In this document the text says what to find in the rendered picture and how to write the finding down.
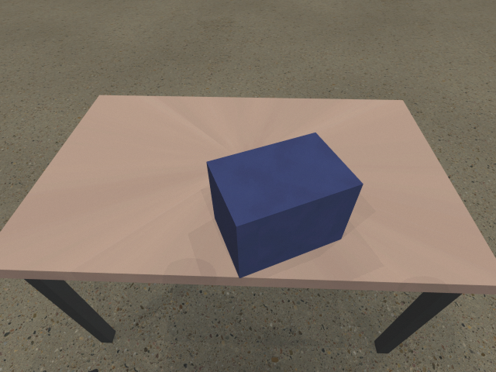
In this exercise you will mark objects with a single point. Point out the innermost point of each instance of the table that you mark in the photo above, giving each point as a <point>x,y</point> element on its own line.
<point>127,199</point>

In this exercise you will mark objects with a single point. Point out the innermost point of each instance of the carton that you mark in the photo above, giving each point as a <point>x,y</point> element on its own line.
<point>279,201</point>

